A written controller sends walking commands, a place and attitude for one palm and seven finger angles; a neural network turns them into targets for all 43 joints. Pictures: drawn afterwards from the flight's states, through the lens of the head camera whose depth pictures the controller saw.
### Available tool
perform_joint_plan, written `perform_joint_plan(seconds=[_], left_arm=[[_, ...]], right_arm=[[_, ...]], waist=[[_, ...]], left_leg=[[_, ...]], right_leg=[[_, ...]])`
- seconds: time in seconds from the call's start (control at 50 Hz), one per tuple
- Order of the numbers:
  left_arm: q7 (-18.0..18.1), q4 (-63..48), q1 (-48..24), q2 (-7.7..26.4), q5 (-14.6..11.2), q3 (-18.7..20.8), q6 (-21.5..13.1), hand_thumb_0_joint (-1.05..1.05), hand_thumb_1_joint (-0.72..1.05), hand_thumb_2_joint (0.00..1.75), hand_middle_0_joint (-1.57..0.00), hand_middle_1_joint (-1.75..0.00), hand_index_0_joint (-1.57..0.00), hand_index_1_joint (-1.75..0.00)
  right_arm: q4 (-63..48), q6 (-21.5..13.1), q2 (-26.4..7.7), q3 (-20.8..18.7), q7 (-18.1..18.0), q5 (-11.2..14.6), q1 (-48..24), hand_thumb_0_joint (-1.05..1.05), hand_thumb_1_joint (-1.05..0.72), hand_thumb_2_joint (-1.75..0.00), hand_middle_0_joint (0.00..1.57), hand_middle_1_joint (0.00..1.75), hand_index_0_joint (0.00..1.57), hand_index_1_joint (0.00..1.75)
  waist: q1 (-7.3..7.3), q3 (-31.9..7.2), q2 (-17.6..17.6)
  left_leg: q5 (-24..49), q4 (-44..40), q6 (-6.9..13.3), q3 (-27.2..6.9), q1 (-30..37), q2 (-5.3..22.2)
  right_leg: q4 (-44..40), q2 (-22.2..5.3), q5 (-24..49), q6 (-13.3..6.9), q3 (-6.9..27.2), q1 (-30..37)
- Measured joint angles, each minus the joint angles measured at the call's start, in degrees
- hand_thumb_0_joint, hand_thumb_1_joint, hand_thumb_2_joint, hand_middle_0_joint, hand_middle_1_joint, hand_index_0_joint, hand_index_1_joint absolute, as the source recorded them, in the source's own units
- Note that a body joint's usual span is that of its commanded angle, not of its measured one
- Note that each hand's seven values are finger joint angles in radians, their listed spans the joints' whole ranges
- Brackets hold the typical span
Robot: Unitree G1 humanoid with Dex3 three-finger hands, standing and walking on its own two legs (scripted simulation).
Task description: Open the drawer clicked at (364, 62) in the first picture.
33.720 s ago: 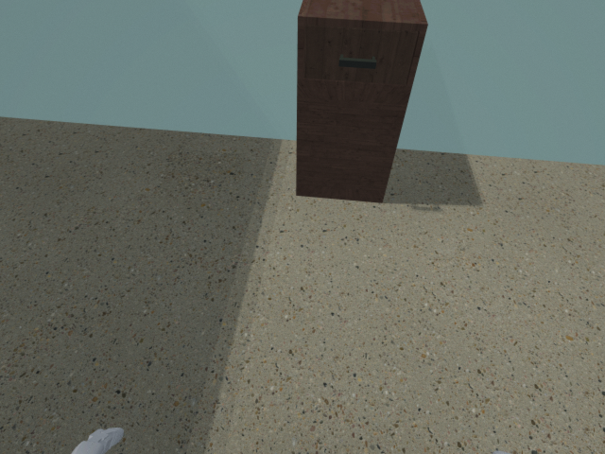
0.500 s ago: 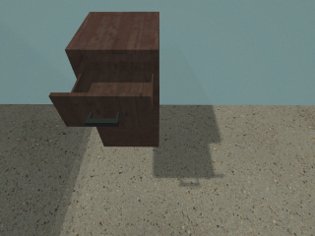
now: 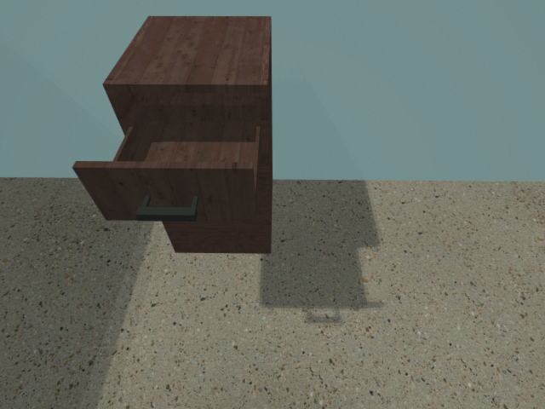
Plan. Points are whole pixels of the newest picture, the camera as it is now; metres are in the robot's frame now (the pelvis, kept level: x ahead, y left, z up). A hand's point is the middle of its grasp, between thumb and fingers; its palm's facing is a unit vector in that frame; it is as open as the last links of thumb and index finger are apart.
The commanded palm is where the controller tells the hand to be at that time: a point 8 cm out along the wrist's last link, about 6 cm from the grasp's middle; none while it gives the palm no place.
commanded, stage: look to check the result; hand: left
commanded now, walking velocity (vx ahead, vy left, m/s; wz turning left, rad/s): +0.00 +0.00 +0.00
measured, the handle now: (169, 206) +0.52 +0.26 -0.09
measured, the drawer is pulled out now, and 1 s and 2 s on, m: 0.28 0.28 0.28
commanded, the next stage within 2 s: stand and wait in 0.30 s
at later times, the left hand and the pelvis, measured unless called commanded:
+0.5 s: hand out of the picture +0.01 +0.16 -0.17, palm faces +0.02 -0.98 -0.21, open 7.4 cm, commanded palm none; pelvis +0.01 -0.01 +0.00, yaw +0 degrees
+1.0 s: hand out of the picture +0.03 +0.19 -0.17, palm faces +0.00 -0.97 -0.24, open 7.4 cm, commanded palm none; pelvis +0.01 +0.01 +0.00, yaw -1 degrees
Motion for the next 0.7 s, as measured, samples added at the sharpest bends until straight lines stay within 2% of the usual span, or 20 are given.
perform_joint_plan(seconds=[0.36, 0.7], left_arm=[[0.2, -0.5, -0.7, 0.2, 0.0, 0.3, -0.3, 0.01, 0.9, 0.9, -0.2, -0.3, -0.2, -0.3], [0.0, -0.7, -2.4, 1.6, 0.0, 0.6, -0.3, 0.01, 0.9, 0.9, -0.2, -0.3, -0.2, -0.3]], right_arm=[[-0.2, 0.2, -0.4, -0.4, -0.2, 0.0, -1.1, 0.01, -0.91, -0.9, 0.2, 0.3, 0.2, 0.3], [-0.2, 0.0, -1.4, -0.5, -0.2, 0.0, -1.6, 0.01, -0.91, -0.9, 0.2, 0.3, 0.2, 0.3]], waist=[[0.01, 0.0, -0.1], [-0.21, 0.2, -0.3]], left_leg=[[-0.8, 0.2, -0.8, -0.3, 0.4, 0.9], [-0.9, -0.6, -0.4, 0.3, 1.3, 0.6]], right_leg=[[-1.1, 1.0, -0.1, -0.5, -0.2, 1.0], [-1.8, 0.7, -0.1, -0.1, 0.4, 1.7]])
